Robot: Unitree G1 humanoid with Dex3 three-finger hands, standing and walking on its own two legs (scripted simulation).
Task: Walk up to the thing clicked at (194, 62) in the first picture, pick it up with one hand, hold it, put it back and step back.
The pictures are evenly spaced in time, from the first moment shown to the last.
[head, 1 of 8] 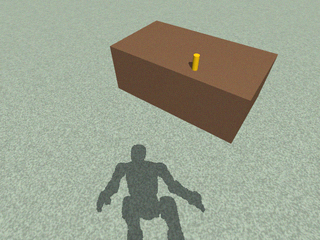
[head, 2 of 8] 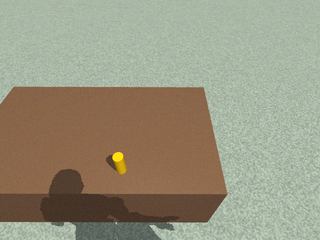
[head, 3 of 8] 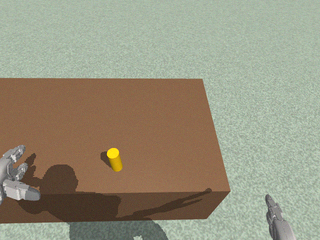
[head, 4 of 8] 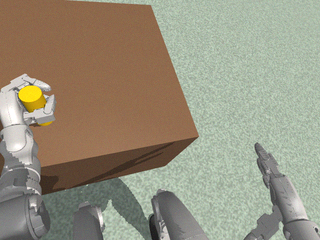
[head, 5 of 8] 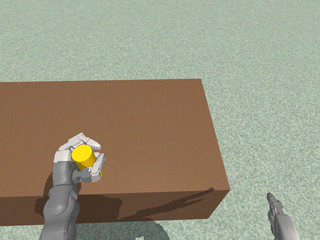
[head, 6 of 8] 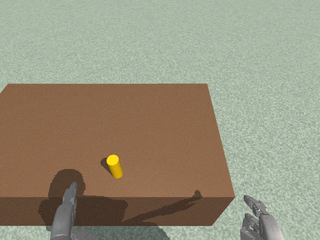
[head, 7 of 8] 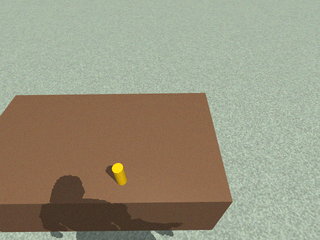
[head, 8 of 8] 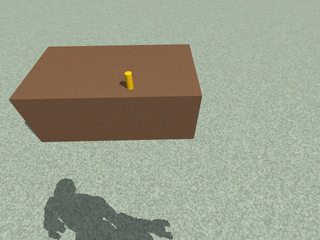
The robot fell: no
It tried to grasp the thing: yes
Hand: left
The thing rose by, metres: 0.27
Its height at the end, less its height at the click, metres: +0.00
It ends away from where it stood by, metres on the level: 0.02
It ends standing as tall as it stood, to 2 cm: yes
